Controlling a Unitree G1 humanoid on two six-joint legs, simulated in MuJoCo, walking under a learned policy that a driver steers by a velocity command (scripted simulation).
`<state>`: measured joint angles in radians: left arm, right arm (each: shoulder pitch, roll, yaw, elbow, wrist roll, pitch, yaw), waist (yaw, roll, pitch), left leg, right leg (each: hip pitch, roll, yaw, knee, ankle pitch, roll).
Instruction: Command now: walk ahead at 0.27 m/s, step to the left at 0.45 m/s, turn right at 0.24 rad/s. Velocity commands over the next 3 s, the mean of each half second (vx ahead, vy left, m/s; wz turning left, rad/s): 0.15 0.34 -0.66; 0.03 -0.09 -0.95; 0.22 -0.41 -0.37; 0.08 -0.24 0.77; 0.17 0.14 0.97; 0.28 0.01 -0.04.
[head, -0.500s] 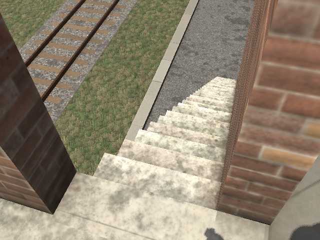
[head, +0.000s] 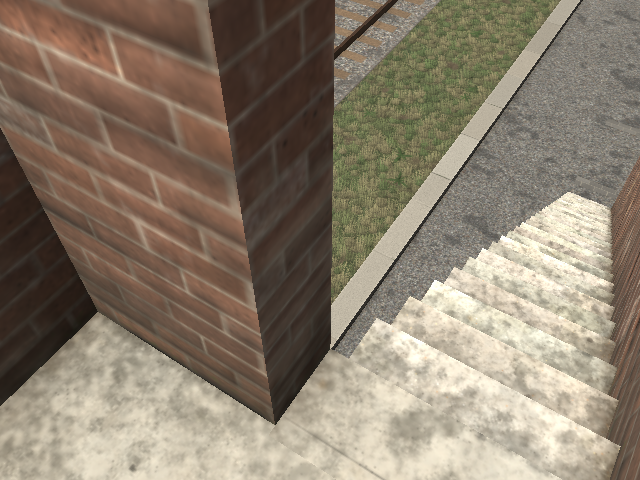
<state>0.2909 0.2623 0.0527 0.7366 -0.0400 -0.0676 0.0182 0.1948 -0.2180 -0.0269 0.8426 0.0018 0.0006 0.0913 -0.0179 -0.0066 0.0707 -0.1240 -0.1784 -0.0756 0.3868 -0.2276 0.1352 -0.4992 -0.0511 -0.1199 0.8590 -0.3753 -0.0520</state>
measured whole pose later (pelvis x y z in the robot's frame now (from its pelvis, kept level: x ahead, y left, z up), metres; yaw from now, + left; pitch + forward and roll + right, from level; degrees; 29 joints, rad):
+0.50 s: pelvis +0.11 +0.19 -0.02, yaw -23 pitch +3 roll +0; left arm 0.19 0.29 0.05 0.62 0.04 -0.12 0.03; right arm 0.30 -0.32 -0.04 0.65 0.01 0.06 0.06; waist 0.09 0.01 -0.01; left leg -0.32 0.03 -0.16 0.66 -0.41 -0.06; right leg -0.52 0.02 0.29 0.67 -0.30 0.04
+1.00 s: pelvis +0.12 +0.25 +0.01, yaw -53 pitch +0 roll -2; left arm 0.29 0.28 0.02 0.78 0.04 0.06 -0.13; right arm 0.34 -0.29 -0.08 0.76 -0.08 -0.15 -0.05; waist -0.02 -0.04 0.03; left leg -0.01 0.15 0.37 0.35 -0.31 -0.02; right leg -0.56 -0.11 0.09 1.12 -0.26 0.23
